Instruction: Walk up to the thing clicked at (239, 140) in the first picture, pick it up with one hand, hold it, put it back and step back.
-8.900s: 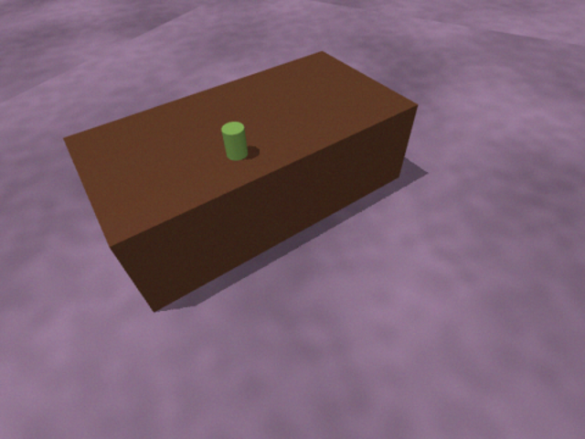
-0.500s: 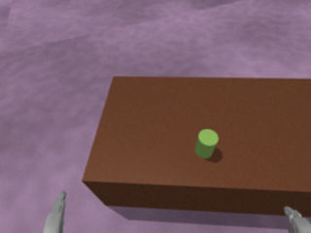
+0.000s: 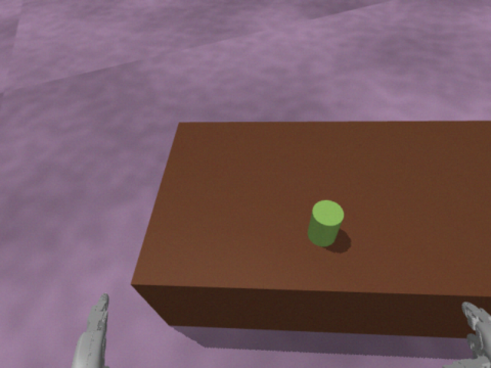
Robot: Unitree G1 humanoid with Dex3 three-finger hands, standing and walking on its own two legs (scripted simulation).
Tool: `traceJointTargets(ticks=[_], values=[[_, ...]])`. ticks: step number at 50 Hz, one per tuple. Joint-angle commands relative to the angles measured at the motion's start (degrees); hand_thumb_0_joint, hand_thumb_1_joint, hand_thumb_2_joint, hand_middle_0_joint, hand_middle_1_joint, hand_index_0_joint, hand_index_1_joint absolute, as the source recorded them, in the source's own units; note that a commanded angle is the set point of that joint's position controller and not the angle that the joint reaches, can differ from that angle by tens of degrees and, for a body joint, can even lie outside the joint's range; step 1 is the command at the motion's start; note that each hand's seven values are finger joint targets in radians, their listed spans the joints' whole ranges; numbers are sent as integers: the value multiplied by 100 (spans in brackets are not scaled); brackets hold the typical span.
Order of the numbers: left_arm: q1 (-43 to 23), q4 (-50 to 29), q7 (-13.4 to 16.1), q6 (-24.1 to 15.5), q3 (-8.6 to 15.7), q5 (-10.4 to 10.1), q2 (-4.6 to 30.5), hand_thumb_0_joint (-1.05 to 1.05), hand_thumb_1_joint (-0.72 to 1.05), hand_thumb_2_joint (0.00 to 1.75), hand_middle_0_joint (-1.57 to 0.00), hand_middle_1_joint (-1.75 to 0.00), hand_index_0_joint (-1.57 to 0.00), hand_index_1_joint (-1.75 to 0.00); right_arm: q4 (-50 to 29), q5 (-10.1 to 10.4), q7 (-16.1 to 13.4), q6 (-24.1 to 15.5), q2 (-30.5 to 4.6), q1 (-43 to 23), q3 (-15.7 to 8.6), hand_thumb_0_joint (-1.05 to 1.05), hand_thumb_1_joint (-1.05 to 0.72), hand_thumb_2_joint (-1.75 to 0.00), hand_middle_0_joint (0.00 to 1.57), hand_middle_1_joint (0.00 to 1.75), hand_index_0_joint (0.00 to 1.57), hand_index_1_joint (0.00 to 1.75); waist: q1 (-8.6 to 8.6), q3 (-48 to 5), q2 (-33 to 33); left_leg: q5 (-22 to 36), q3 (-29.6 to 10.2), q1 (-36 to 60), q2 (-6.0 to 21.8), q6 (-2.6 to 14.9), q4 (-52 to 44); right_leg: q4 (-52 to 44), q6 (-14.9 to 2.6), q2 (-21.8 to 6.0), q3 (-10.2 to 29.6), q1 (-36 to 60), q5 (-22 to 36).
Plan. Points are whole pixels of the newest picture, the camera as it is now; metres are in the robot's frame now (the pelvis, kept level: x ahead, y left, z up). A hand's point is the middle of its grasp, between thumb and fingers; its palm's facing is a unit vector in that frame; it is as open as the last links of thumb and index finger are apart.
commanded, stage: go down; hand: right
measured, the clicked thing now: (324, 223) +0.52 -0.17 -0.25
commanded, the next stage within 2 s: approach in 1.30 s
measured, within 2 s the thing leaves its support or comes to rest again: neither
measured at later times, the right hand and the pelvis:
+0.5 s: hand (464, 244) +0.33 -0.33 +0.00, palm faces +0.19 +0.97 -0.15, open 17.5 cm; pelvis -0.01 +0.00 +0.00, yaw +2 degrees
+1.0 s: hand (470, 205) +0.39 -0.36 +0.03, palm faces +0.19 +0.98 -0.07, open 17.5 cm; pelvis -0.01 -0.01 -0.01, yaw +2 degrees
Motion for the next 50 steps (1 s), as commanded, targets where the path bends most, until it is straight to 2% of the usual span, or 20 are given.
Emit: traceJointTargets(ticks=[1,5,10,12,16,20,21,22,24,29,31,33,35,41,42,43,44,47,49,50], values=[[-193,-625,153,-419,351,7,805,0,-54,5,-6,-6,-5,-6,-788,76,-54,-591,-1740,-1424,-944,0,53,-2,4,5,4,5,107,-590,-582,970,-249,286,-71,41,-774,-845,-86,129,50,489,1046],[-93,-321,139,-549,353,20,838,0,-54,5,-5,-5,-5,-6,-329,254,250,-883,-1947,-2377,-1112,0,56,-2,4,5,4,5,241,-819,-758,1124,-207,157,-102,56,-682,-875,-84,90,113,628,1203],[-485,-449,134,-707,343,-2,1079,0,-54,4,-5,-5,-5,-6,1356,310,726,-1168,-2361,-3394,-1297,0,53,-1,5,5,5,5,347,-901,-186,960,-186,173,-108,16,-820,-841,-160,67,143,462,903],[-514,-648,149,-755,568,-21,1294,0,-54,4,-5,-5,-5,-5,1731,356,902,-1328,-2550,-3473,-1442,0,52,-1,5,4,5,4,318,-1142,-42,1038,-199,367,-102,19,-872,-868,-176,78,148,579,996],[-367,-340,48,-740,277,-7,1028,0,-54,5,-5,-5,-5,-5,2546,396,1170,-1789,-2954,-3754,-1743,0,56,-1,5,5,5,5,51,-1071,-298,1434,-272,473,-93,73,-785,-828,-157,127,72,508,1502],[-648,-37,-78,-718,37,53,762,0,-54,5,-5,-5,-5,-5,2773,355,1329,-2358,-3243,-4273,-1885,0,59,-2,4,5,4,5,-10,-1106,-676,1400,-328,280,-127,144,-651,-799,-147,106,36,361,1550],[-690,-159,-83,-718,28,75,778,0,-55,5,-5,-5,-5,-5,2645,333,1361,-2479,-3314,-4517,-1893,0,58,-3,4,5,4,5,18,-1438,-780,1543,-321,382,-143,156,-585,-789,-124,85,56,501,1777],[-732,-279,-91,-686,-68,73,718,0,-55,5,-5,-5,-5,-5,2568,317,1358,-2585,-3660,-4541,-2155,0,58,-2,4,5,4,5,-8,-1757,-785,1809,-350,581,-128,151,-583,-728,-136,104,29,632,2026],[-865,-515,-59,-654,-92,63,784,0,-54,5,-5,-5,-5,-5,2568,390,1455,-2741,-3496,-4944,-2013,0,57,-2,4,5,4,5,116,-2192,-713,2018,-347,716,-175,130,-564,-686,-141,93,42,919,2267],[-528,-207,8,-558,388,102,1335,0,-55,6,-5,-5,-5,-6,3232,470,1598,-3000,-3609,-5342,-1952,0,54,-3,4,5,4,5,461,-1927,-590,1839,-327,185,-211,118,-618,-679,-168,63,93,887,2015],[-434,-276,-19,-521,226,105,1157,0,-55,6,-5,-5,-5,-6,3117,379,1610,-3101,-3834,-5813,-1962,0,52,-3,5,5,5,5,462,-1855,-833,1662,-318,1,-207,147,-652,-714,-151,53,87,1011,1948],[-30,340,-97,-454,103,103,908,0,-55,6,-5,-5,-5,-6,3770,400,1687,-3106,-3567,-5495,-1833,0,54,-3,5,5,5,5,449,-1182,-756,1367,-247,-322,-242,148,-649,-763,-147,39,112,706,1728],[-420,-399,-158,-502,104,80,979,0,-55,5,-5,-5,-5,-6,3443,398,1701,-3225,-3766,-5845,-1938,0,55,-3,5,5,5,5,481,-1821,-659,1604,-276,-75,-218,139,-619,-693,-165,52,124,854,1849],[-222,-411,-233,-411,215,92,1129,0,-54,5,-5,-5,-5,-5,3810,453,1804,-3331,-4052,-6045,-2117,0,56,-2,5,5,5,5,404,-1946,-884,1578,-218,-236,-258,164,-539,-633,-87,22,189,934,2212],[-307,-390,-259,-402,101,91,999,0,-54,5,-5,-5,-5,-5,3850,456,1818,-3348,-3979,-6089,-2073,0,56,-2,5,4,5,4,368,-1836,-924,1553,-242,-252,-243,164,-526,-609,-93,38,165,841,2128],[-274,-260,-263,-403,234,99,1095,0,-54,5,-5,-5,-5,-5,4181,454,1836,-3344,-3829,-5907,-2012,0,56,-2,5,5,5,5,403,-1821,-915,1558,-240,-354,-254,173,-465,-570,-89,31,182,762,2180],[-400,-366,-272,-402,223,112,1114,0,-54,5,-5,-5,-5,-5,3788,437,1816,-3426,-4219,-6238,-2224,0,56,-2,5,4,5,4,355,-2033,-1001,1596,-251,-286,-247,179,-470,-521,-71,11,197,833,2293],[-626,-751,-278,-379,152,104,1083,0,-54,6,-5,-5,-5,-5,3701,391,1777,-3553,-4389,-6499,-2296,0,58,-2,5,5,5,5,359,-2350,-990,1719,-259,-20,-263,174,-462,-489,-90,20,178,876,2308],[-550,-555,-306,-342,-81,101,829,0,-54,6,-5,-5,-5,-5,3911,402,1792,-3605,-4271,-6451,-2277,0,59,-1,5,4,5,4,344,-2111,-1055,1611,-267,-116,-273,182,-441,-490,-94,43,166,647,2116],[-367,-441,-321,-335,-94,107,857,0,-54,6,-5,-5,-5,-6,4709,400,1846,-3531,-3877,-5833,-2091,0,59,-2,5,5,5,5,400,-2019,-846,1658,-211,-201,-310,172,-415,-500,-79,23,197,630,2288]])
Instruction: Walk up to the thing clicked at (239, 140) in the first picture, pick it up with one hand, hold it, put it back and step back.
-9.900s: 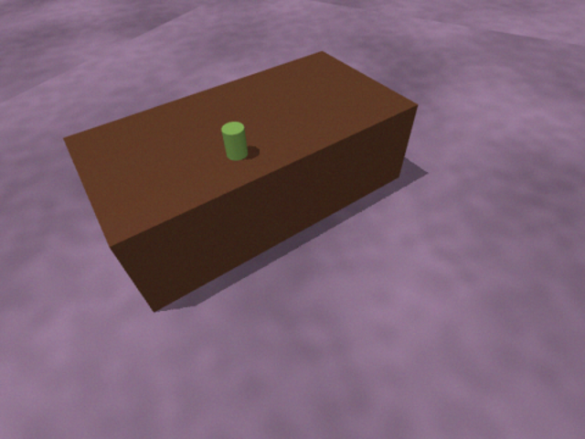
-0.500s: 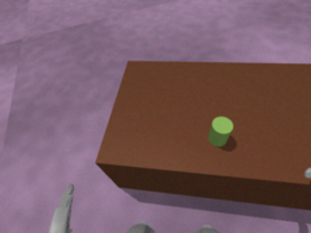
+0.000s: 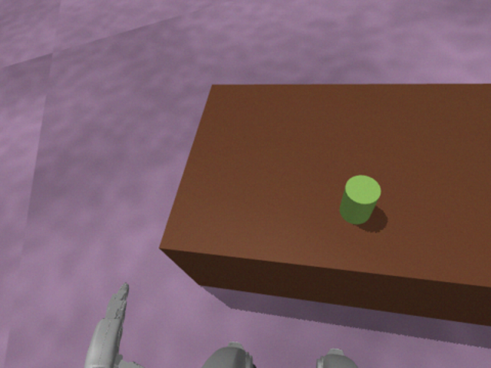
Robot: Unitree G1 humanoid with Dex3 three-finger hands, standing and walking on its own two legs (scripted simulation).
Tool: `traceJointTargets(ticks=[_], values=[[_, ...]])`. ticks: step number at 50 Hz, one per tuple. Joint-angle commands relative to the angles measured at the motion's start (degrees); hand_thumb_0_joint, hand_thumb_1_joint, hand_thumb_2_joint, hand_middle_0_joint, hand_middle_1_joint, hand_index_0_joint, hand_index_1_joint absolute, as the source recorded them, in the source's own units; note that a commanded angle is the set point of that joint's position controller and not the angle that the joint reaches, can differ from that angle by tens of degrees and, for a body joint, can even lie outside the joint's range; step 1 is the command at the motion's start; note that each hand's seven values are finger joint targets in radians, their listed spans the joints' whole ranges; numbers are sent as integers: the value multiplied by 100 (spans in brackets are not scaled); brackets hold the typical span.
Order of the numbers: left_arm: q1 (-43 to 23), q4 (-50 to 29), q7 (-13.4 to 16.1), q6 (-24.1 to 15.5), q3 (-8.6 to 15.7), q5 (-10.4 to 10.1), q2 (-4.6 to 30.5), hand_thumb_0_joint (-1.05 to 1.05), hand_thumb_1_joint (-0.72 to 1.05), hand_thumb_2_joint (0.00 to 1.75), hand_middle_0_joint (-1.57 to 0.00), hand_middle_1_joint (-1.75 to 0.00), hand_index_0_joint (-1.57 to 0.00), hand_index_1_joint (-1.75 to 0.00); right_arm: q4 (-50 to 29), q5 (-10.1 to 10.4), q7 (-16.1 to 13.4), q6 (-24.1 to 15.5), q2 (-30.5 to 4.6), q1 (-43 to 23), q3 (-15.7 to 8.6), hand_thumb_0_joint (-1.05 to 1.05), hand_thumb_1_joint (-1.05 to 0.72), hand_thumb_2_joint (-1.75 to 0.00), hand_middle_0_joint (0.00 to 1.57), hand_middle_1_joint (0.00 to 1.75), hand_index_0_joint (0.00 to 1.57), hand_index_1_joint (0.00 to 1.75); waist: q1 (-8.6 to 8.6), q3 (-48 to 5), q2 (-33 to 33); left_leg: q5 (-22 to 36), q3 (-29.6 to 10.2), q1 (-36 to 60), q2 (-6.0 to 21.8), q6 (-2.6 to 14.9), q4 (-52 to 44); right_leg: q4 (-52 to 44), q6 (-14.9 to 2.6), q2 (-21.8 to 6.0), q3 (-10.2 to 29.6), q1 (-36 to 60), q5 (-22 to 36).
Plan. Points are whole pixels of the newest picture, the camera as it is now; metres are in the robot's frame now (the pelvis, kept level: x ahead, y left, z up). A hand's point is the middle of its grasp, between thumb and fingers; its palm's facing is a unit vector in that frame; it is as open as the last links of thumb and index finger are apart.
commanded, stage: go down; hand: right
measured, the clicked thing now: (358, 200) +0.53 -0.18 -0.24
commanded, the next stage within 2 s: approach in 0.30 s
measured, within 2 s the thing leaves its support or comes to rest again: neither
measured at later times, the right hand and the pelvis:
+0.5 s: hand out of the picture +0.42 -0.37 +0.05, palm faces +0.24 +0.97 -0.03, open 17.7 cm; pelvis +0.00 +0.00 -0.01, yaw +0 degrees
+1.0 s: hand (433, 211) +0.45 -0.30 -0.15, palm faces +0.19 +0.98 +0.04, open 17.7 cm; pelvis -0.04 +0.00 -0.11, yaw +3 degrees
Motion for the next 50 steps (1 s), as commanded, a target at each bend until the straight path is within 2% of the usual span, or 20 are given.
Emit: traceJointTargets(ticks=[1,2,3,6,8,10,12,20,24,27,29,31,32,35,38,40,43,46,48,50], values=[[-35,-981,50,-277,413,-17,934,0,-54,5,-5,-5,-5,-5,-1071,147,-2,-527,-2324,-1656,-385,0,59,-2,5,5,5,5,-153,-2408,-1225,1422,-124,783,-165,213,-414,-632,-10,139,307,1680,2228],[-163,-1258,72,-274,517,-9,1078,0,-54,6,-5,-5,-5,-5,-1379,86,-40,-590,-2733,-2036,-528,0,58,-2,5,5,5,5,-125,-2860,-1405,1555,-140,873,-161,209,-401,-586,-5,122,303,1981,2442],[48,-1075,87,-247,503,1,1032,0,-54,6,-5,-5,-5,-5,-1366,70,-42,-593,-2744,-2164,-521,0,58,-2,5,4,5,4,-150,-2789,-1474,1566,-150,840,-155,214,-403,-567,-5,138,276,1993,2481],[154,-723,-1,-221,504,-10,943,0,-53,5,-5,-6,-5,-5,-479,152,61,-505,-1929,-1489,-105,0,60,-2,4,5,5,5,22,-1827,-1188,1345,-114,425,-176,207,-426,-606,-49,153,275,1455,1983],[-132,-1047,4,-248,420,-6,901,0,-54,5,-5,-5,-5,-5,-1454,55,-25,-692,-2767,-2522,-446,0,60,-3,4,5,5,5,-65,-2373,-1486,1230,-164,474,-151,225,-416,-607,-48,131,272,1671,1802],[-40,-940,-7,-224,425,-28,864,0,-54,6,-5,-5,-5,-5,-1057,103,25,-645,-2441,-2285,-308,0,60,-3,4,5,4,5,-26,-2044,-1288,1023,-138,422,-165,221,-428,-663,-53,144,270,1436,1415],[152,-736,-29,-227,392,-28,847,0,-54,5,-5,-5,-5,-5,-472,155,97,-592,-2152,-1875,-213,0,61,-3,4,5,4,5,50,-1965,-1291,1106,-104,305,-172,208,-402,-600,-37,125,303,1480,1671],[162,-1093,2,-192,536,-29,1098,0,-58,7,-4,-3,-3,-5,-800,162,168,-635,-2733,-2250,-494,0,61,-2,3,6,4,6,26,-2766,-1336,1533,-68,523,-176,194,-283,-416,-29,129,355,1805,2436],[41,-687,-88,-185,119,12,626,0,-55,5,-4,-4,-3,-5,-377,233,204,-852,-2394,-2326,-413,0,58,-3,5,5,6,5,18,-1996,-1263,1383,-97,65,-181,200,-162,-262,-34,106,339,1208,2303],[-388,-772,-156,-316,82,78,569,0,-56,5,-4,-4,-3,-5,278,294,310,-1164,-1758,-2101,-146,0,61,-3,5,5,5,5,198,-1746,-964,1151,-136,-444,-185,207,169,42,-60,78,359,527,1856],[-415,-1365,-137,-419,342,136,901,0,-56,5,-4,-4,-3,-5,-96,316,332,-1493,-2148,-2321,-427,0,61,-4,4,5,5,5,291,-2447,-1070,1079,-120,-522,-204,204,348,203,-45,50,416,841,1890],[-96,-1633,-131,-459,533,174,1068,0,-57,6,-4,-4,-3,-5,-110,423,403,-1742,-2111,-2380,-541,0,61,-4,4,5,5,5,496,-2908,-1177,1302,-108,-563,-227,169,490,467,-49,66,431,1086,2382],[5,-1770,-135,-474,712,167,1212,0,-57,6,-4,-4,-3,-5,166,488,439,-1813,-1943,-2117,-538,0,61,-3,4,5,5,5,635,-2871,-1034,1356,-74,-600,-244,152,589,608,-61,74,464,972,2528],[243,-1755,-212,-505,691,203,1136,0,-58,6,-4,-4,-3,-5,450,579,411,-2092,-1836,-2015,-650,0,61,-3,5,5,6,5,729,-2404,-932,1102,-74,-1100,-253,162,924,958,-74,105,492,145,2066],[390,-2373,-307,-589,592,270,971,0,-57,6,-4,-4,-3,-5,-84,463,258,-2414,-2058,-2341,-859,0,61,-3,5,5,6,5,708,-2881,-1385,971,-141,-1307,-234,200,1258,1256,-51,104,452,-17,1672],[676,-2243,-377,-580,573,309,858,0,-56,6,-4,-4,-3,-5,-21,360,157,-2575,-2101,-2297,-873,0,61,-1,6,4,6,4,732,-2690,-1660,732,-101,-1689,-256,222,1482,1416,0,83,455,-208,1547],[267,-2721,-367,-631,963,372,1221,0,-56,5,-4,-4,-3,-5,-587,161,-38,-2813,-2501,-2823,-963,0,60,-1,7,4,7,4,766,-3160,-2123,463,-124,-1996,-234,251,1813,1670,56,43,484,-345,1170],[261,-2953,-357,-616,1127,438,1366,0,-55,5,-4,-4,-3,-5,-643,67,-209,-2925,-2648,-2797,-1124,0,61,-2,5,5,5,5,811,-3462,-2446,569,-45,-2276,-269,264,2111,1946,108,-59,572,-241,1649],[177,-3077,-427,-625,941,464,1187,0,-54,5,-4,-4,-3,-5,45,82,-238,-2948,-2025,-2557,-887,0,61,-1,5,5,5,5,958,-3200,-2304,361,30,-2594,-316,275,2333,2189,108,-83,649,-741,1502],[189,-3293,-445,-632,1045,488,1281,0,-55,5,-4,-4,-3,-5,29,9,-290,-3042,-2161,-2584,-963,0,61,-2,5,5,5,5,1061,-3327,-2471,326,33,-2910,-319,306,2567,2419,140,-114,675,-907,1410]])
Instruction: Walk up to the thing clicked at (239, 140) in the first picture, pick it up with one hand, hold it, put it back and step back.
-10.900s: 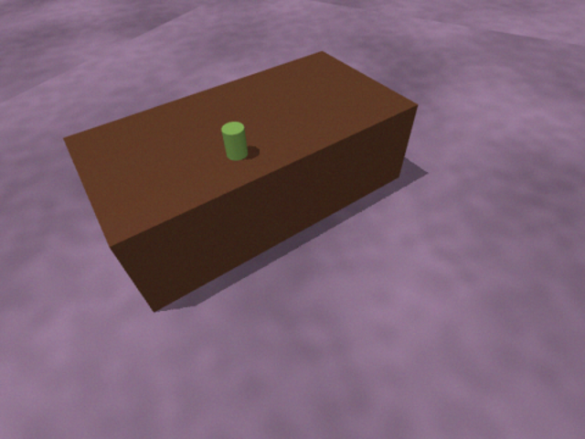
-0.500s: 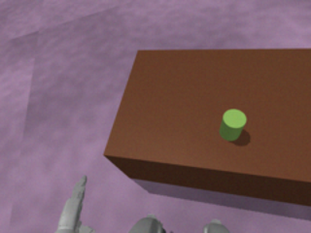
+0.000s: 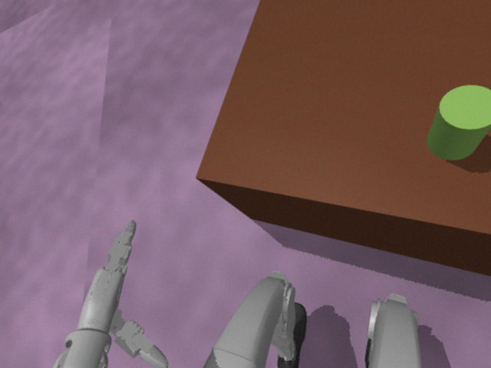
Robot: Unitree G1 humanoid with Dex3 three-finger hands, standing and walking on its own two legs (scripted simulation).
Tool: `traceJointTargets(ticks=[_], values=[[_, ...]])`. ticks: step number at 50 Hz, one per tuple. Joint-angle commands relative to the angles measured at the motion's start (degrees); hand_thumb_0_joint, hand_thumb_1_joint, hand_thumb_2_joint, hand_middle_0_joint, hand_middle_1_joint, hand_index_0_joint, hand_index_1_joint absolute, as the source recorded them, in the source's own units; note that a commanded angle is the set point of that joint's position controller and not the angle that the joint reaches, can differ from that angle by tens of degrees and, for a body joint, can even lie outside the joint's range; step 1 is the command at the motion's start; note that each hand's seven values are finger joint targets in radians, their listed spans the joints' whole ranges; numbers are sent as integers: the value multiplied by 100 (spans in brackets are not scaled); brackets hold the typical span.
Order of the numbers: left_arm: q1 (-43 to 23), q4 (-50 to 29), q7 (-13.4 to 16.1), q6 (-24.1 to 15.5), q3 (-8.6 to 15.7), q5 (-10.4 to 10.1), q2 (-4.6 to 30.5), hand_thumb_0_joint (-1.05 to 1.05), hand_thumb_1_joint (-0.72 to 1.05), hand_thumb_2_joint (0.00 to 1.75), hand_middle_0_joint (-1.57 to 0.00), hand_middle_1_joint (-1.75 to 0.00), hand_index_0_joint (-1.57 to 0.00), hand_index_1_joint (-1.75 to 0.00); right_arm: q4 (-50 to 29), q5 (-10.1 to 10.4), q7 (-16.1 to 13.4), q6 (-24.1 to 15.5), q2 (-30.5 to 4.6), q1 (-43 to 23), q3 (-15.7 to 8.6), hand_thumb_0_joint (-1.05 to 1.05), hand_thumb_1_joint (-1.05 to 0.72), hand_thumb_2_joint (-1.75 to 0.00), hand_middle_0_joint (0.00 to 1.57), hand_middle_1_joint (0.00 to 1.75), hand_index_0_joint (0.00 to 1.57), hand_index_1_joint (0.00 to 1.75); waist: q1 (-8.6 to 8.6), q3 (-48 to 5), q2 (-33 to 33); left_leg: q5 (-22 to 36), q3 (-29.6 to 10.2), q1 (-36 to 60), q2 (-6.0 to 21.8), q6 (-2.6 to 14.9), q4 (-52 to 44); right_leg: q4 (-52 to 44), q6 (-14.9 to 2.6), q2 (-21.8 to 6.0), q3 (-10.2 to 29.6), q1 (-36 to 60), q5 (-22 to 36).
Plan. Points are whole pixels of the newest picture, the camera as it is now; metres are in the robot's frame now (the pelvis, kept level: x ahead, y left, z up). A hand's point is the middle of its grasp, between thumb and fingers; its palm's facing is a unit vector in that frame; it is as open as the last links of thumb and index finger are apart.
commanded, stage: approach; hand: right
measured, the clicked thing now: (459, 125) +0.56 -0.21 -0.13
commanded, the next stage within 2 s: close in in 0.02 s
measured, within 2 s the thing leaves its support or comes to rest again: leaves its support in 2.00 s
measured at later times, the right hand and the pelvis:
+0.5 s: hand out of the picture +0.49 -0.26 -0.14, palm faces +0.20 +0.98 +0.00, open 17.7 cm; pelvis -0.03 +0.00 -0.08, yaw +2 degrees
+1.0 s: hand (465, 153) +0.51 -0.22 -0.14, palm faces +0.21 +0.98 +0.01, open 17.4 cm; pelvis -0.02 +0.01 -0.08, yaw +2 degrees
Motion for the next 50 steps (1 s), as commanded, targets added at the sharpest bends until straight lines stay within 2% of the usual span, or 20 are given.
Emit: traceJointTargets(ticks=[1,2,4,9,11,12,13,15,16,18,20,21,23,24,27,30,34,38,43,50], values=[[179,-1555,69,-307,794,-10,1142,0,-55,5,-4,-4,-3,-5,-1112,-66,-159,-596,-2037,-1753,-262,0,61,-3,5,5,5,5,-94,-3416,-2820,1065,-231,487,-192,264,-154,-580,104,50,275,2718,2246],[377,-1652,67,-271,958,19,1263,0,-55,5,-4,-4,-4,-5,-1207,-158,-203,-637,-2227,-1839,-358,0,61,-3,5,5,5,5,-1,-3533,-2835,1231,-220,468,-176,261,-62,-465,123,39,269,2759,2380],[397,-1971,-15,-281,962,24,1214,0,-55,5,-5,-5,-4,-5,-579,-191,-210,-608,-1550,-1493,-71,0,61,-4,4,5,5,5,215,-3263,-2678,1129,-146,245,-213,261,150,-276,92,58,337,2349,2233],[739,-2787,-96,-248,1260,-18,1523,0,-58,6,-5,-5,-4,-5,-775,-274,-480,-662,-1981,-1505,-485,0,58,-2,6,4,6,4,345,-3441,-2533,1128,-133,93,-226,260,510,120,26,93,344,1753,1824],[859,-2929,-136,-234,1414,-27,1553,0,-57,6,-5,-5,-5,-6,-1088,-312,-636,-686,-1868,-1612,-490,0,59,-3,5,5,5,5,372,-3496,-2741,1036,-146,-23,-226,266,600,196,28,107,300,1711,1696],[781,-3049,-156,-257,1554,-35,1635,0,-56,5,-5,-5,-5,-6,-1097,-356,-681,-653,-1641,-1547,-327,0,60,-2,5,5,5,5,371,-3624,-2928,895,-135,-163,-239,275,687,215,45,88,318,1835,1678],[933,-2996,-159,-238,1637,-44,1651,0,-56,5,-5,-5,-5,-5,-1523,-409,-799,-687,-1956,-1763,-528,0,60,-3,5,5,5,5,327,-3670,-3082,916,-142,-208,-223,281,713,215,62,90,304,1912,1700],[889,-3185,-174,-244,1832,-59,1752,0,-56,5,-5,-5,-4,-5,-2110,-533,-928,-661,-1921,-1916,-382,0,60,-2,5,4,5,4,296,-4079,-3533,892,-167,-281,-220,274,779,260,92,52,281,2317,1801],[980,-3048,-182,-229,1906,-59,1750,0,-54,4,-5,-5,-5,-5,-2281,-581,-944,-608,-1690,-2070,-106,0,60,-1,5,4,5,4,390,-3997,-3743,799,-192,-397,-208,271,734,269,103,51,237,2369,1634],[1225,-2634,-223,-189,1751,-101,1426,0,-54,4,-4,-5,-4,-5,-1799,-529,-945,-377,-684,-1851,381,0,59,-1,5,4,5,4,552,-3152,-3397,497,-127,-699,-218,262,676,184,84,53,269,1822,1093],[1228,-2518,-228,-158,1696,-139,1297,0,-53,4,-4,-5,-4,-5,-2027,-583,-1043,-258,-734,-1845,390,0,60,-2,4,5,4,5,365,-2936,-3482,228,-136,-935,-182,274,748,146,118,45,231,1586,697],[1242,-2825,-214,-141,1846,-151,1459,0,-53,4,-5,-5,-5,-5,-2537,-620,-1131,-254,-1176,-2017,147,0,58,-2,5,5,4,5,326,-3173,-3509,196,-145,-852,-164,278,752,112,126,55,239,1741,628],[1211,-3290,-206,-119,1950,-145,1651,0,-52,3,-5,-6,-5,-5,-2502,-667,-1192,-132,-784,-1969,420,0,60,-2,4,5,4,5,411,-3478,-3344,293,-101,-761,-147,265,788,68,152,44,329,2003,715],[1213,-3228,-225,-85,1805,-119,1527,0,-53,4,-5,-6,-5,-5,-2240,-661,-1257,-99,-570,-1833,471,0,58,-3,4,5,4,5,363,-3282,-3201,333,-86,-779,-156,261,807,78,140,48,332,1846,790],[1148,-3397,-185,-48,1803,-168,1507,0,-55,5,-5,-5,-4,-5,-2003,-571,-1477,-97,-685,-1752,180,0,57,-4,4,5,4,5,318,-3082,-2532,432,-97,-425,-181,248,741,157,32,133,266,1194,647],[1168,-3835,-169,-22,1828,-163,1580,0,-55,5,-5,-5,-4,-5,-1981,-588,-1565,-84,-649,-1605,205,0,61,-4,4,5,4,5,336,-3482,-2189,858,-238,179,-199,194,619,313,-69,157,142,1009,896],[1195,-3796,-161,-5,1842,-210,1471,0,-55,5,-5,-5,-4,-5,-1841,-616,-1667,-202,-678,-1439,110,0,60,-4,3,6,4,6,298,-3266,-1890,737,-382,424,-207,148,537,374,-140,181,61,448,635],[1323,-3699,-169,-42,1906,-221,1396,0,-54,4,-5,-5,-5,-5,-1952,-645,-1713,-300,-538,-1556,182,0,57,-4,4,5,4,5,367,-3285,-2044,711,-408,311,-220,153,530,366,-114,173,28,645,650],[1480,-3586,-201,-96,1581,-173,1080,0,-57,7,-5,-5,-4,-6,-2260,-755,-1660,-410,-324,-1999,508,0,57,0,14,0,13,0,422,-3332,-2554,950,-376,-37,-201,187,693,459,-45,151,41,1117,1131],[1408,-3520,-197,-47,1888,-121,1392,0,-58,7,-5,-5,-4,-6,-2306,-807,-1834,-314,-484,-2283,532,0,54,0,22,5,21,5,486,-3445,-2867,844,-302,-332,-201,204,725,402,-34,119,109,1439,1173]])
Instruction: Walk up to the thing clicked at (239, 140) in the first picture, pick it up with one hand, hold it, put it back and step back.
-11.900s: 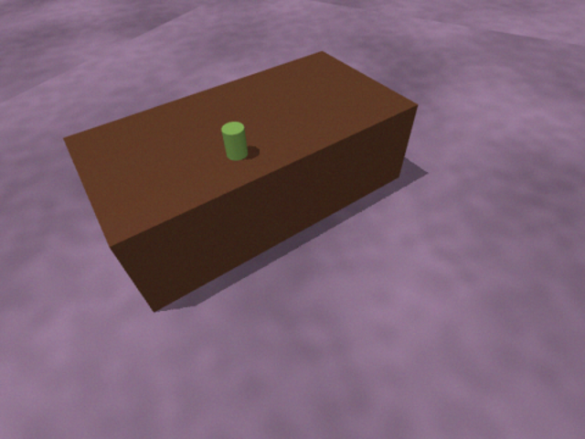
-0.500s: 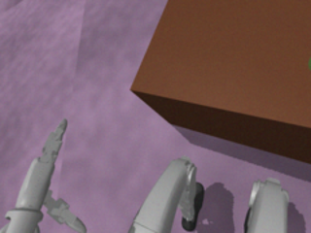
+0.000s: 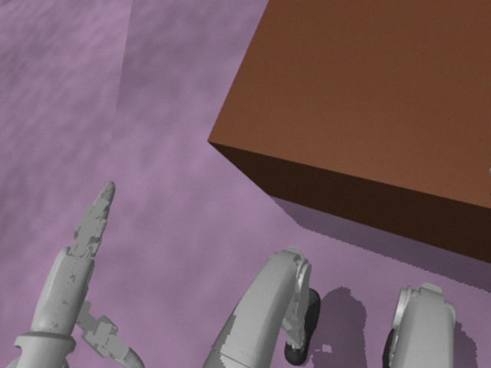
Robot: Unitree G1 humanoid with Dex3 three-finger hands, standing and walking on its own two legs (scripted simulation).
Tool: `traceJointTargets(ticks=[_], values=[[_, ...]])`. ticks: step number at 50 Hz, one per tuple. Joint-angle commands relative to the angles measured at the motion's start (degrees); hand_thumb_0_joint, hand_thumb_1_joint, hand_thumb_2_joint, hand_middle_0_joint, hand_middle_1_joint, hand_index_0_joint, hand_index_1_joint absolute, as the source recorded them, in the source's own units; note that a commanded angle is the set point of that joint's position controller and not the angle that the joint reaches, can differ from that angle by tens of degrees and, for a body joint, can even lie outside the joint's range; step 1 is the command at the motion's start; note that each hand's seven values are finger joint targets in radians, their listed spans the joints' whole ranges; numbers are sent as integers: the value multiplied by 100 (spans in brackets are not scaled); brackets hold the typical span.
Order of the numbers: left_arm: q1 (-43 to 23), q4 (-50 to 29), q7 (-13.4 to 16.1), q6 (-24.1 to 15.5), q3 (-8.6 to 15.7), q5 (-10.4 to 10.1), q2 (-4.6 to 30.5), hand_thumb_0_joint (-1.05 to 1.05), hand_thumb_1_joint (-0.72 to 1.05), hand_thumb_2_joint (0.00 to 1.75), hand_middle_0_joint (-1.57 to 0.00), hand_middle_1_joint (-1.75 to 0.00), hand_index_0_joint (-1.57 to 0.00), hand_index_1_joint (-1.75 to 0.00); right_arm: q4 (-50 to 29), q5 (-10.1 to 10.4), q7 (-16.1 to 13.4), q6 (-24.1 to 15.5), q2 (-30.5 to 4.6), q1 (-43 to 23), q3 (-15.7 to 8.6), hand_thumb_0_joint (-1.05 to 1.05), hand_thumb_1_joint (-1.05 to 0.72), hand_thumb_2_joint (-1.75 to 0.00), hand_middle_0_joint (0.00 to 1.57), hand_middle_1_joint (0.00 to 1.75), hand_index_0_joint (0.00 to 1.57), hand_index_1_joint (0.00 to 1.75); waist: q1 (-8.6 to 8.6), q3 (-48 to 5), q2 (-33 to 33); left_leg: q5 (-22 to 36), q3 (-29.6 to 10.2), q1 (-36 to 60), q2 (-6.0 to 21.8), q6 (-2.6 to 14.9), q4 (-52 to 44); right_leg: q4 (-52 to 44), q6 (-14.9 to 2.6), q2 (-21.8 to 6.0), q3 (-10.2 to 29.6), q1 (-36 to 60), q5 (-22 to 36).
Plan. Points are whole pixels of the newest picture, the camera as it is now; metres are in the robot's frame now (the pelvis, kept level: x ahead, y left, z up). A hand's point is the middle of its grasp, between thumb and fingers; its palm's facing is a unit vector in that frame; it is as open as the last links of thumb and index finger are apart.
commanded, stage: close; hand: right
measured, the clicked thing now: out of the picture +0.57 -0.23 -0.05
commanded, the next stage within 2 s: settle in 0.70 s
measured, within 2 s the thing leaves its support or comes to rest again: leaves its support in 1.00 s
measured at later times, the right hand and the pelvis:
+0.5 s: hand out of the picture +0.54 -0.23 -0.05, palm faces +0.25 +0.97 +0.00, open 14.1 cm; pelvis +0.00 +0.00 +0.00, yaw +0 degrees
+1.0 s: hand out of the picture +0.53 -0.23 -0.04, palm faces +0.25 +0.97 +0.00, open 11.1 cm; pelvis +0.00 +0.00 +0.01, yaw +0 degrees
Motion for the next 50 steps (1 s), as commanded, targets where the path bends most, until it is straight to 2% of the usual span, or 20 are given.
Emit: traceJointTargets(ticks=[1,2,3,5,9,11,12,15,19,20,22,25,27,31,35,38,41,44,47,50], values=[[395,-729,185,-198,1171,-53,1170,0,-58,7,-5,-5,-4,-6,-1229,-11,-165,-352,-1337,-2128,18,0,54,0,25,7,24,7,-48,-3371,-2704,1225,-267,1471,-214,122,-1041,-1224,-89,120,56,3187,1561],[372,-874,187,-187,1256,-66,1259,0,-59,8,-5,-5,-4,-6,-1263,-36,-197,-328,-1350,-2165,15,0,53,0,26,8,25,8,32,-3469,-2688,1265,-205,1472,-215,138,-976,-1250,-68,125,92,3303,1679],[389,-809,172,-165,1335,-59,1310,0,-58,8,-5,-5,-3,-6,-1354,-60,-235,-305,-1375,-2172,31,0,56,0,26,7,25,7,-44,-3581,-2804,1344,-199,1435,-214,139,-959,-1245,-67,113,88,3464,1861],[530,-665,133,-93,1251,-69,1199,0,-59,8,-5,-5,-3,-6,-1366,-124,-266,-260,-1432,-2224,-40,0,53,0,33,12,32,13,-83,-3575,-2839,1358,-159,1387,-217,151,-927,-1247,-50,132,102,3531,1994],[413,-846,92,-54,984,-97,996,0,-58,7,-4,-4,-3,-6,-897,-177,-227,-122,-1027,-2020,198,0,55,0,35,15,34,16,-80,-3342,-2541,1306,-112,1424,-211,170,-908,-1328,-49,157,133,3190,1839],[369,-983,134,-8,1058,-99,1146,0,-58,8,-4,-4,-3,-6,-1033,-202,-299,-102,-1499,-2242,-30,0,54,-2,39,18,39,18,-65,-3395,-2442,1304,-160,1527,-208,154,-934,-1272,-73,154,116,3073,1724],[291,-977,132,-10,1043,-82,1127,0,-58,7,-4,-4,-3,-6,-805,-186,-283,-75,-1210,-2146,144,0,53,-6,41,22,41,22,-20,-3371,-2406,1442,-167,1582,-216,129,-949,-1227,-95,148,108,3030,1801],[347,-745,136,-15,1036,-108,1053,0,-59,8,-4,-4,-3,-6,-465,-104,-316,-105,-1129,-1986,43,0,50,-14,52,33,52,33,16,-3059,-2144,1478,-193,1597,-222,113,-928,-1109,-145,177,60,2562,1692],[320,-1404,142,-44,1270,-134,1326,0,-58,8,-4,-4,-3,-6,-1248,-213,-355,-202,-1608,-2031,-159,0,43,-25,65,46,65,46,-107,-4003,-2369,1644,-267,2133,-207,95,-984,-1152,-138,175,9,3097,1905],[437,-1249,127,-27,1210,-106,1217,0,-57,7,-4,-4,-3,-5,-1409,-208,-354,-221,-1510,-2157,-93,0,40,-29,69,50,68,50,-67,-4048,-2496,1761,-305,2171,-222,75,-1029,-1105,-150,166,-18,3151,1995],[618,-722,110,-17,1134,-128,1019,0,-57,7,-4,-4,-3,-5,-1281,-123,-294,-201,-1163,-2132,98,0,34,-36,77,58,77,58,-19,-3702,-2660,1743,-303,1978,-235,84,-1076,-1147,-150,176,-34,3138,1999],[461,-627,142,-63,1185,-127,1079,0,-58,8,-4,-4,-2,-5,-1326,-145,-324,-154,-1142,-2344,196,0,30,-35,87,62,87,62,58,-3529,-2716,1516,-252,1620,-230,103,-1069,-1186,-115,150,13,3259,1879],[427,-705,135,-57,1027,-114,968,0,-57,7,-4,-4,-3,-5,-1246,-196,-369,-141,-1175,-2405,297,0,26,-39,94,66,93,67,106,-3243,-2698,1296,-279,1539,-210,103,-1122,-1212,-106,132,-3,3130,1574],[150,-978,167,-46,1062,-116,1153,0,-57,7,-4,-4,-3,-5,-927,-218,-457,-171,-1479,-2201,67,0,21,-43,101,72,101,72,-38,-3206,-2482,1147,-247,1601,-222,130,-1079,-1316,-96,150,41,3009,1449],[326,-839,147,-47,910,-105,1010,0,-57,7,-4,-4,-3,-5,-620,-94,-353,-157,-1197,-2022,89,0,9,-56,108,83,108,83,-19,-3128,-2407,1213,-242,1673,-235,130,-1102,-1324,-104,170,13,2876,1443],[331,-1164,162,-99,1014,-110,1112,0,-58,7,-4,-4,-3,-5,-1151,-117,-286,-164,-1504,-2132,-36,0,6,-66,113,93,113,93,-109,-3686,-2517,1344,-280,1959,-230,115,-1142,-1332,-118,161,19,3139,1578],[456,-743,152,-101,1000,-111,991,0,-61,10,-6,-5,-4,-7,-752,-14,-235,-126,-1045,-1853,122,0,0,-79,111,105,113,105,28,-3245,-2255,1366,-291,1894,-233,89,-1146,-1223,-147,168,-7,2706,1447],[330,-999,197,-156,1154,-126,1186,0,-61,9,-6,-5,-4,-7,-1437,-35,-259,-193,-1545,-2216,-50,0,-2,-98,115,115,118,116,-61,-3754,-2376,1555,-352,2115,-227,66,-1196,-1202,-167,157,-15,2980,1653],[430,-826,181,-106,1018,-142,1014,0,-60,9,-5,-4,-3,-7,-1197,-35,-278,-159,-1226,-2110,137,0,-8,-108,116,122,119,122,-58,-3435,-2369,1353,-361,2106,-228,79,-1284,-1347,-149,181,-40,2877,1398],[366,-831,206,-110,1066,-145,1090,0,-59,9,-5,-4,-3,-6,-1478,-59,-302,-163,-1344,-2232,122,0,-10,-112,118,127,122,127,-124,-3544,-2625,1237,-328,2072,-224,103,-1316,-1511,-95,182,-29,3229,1378]])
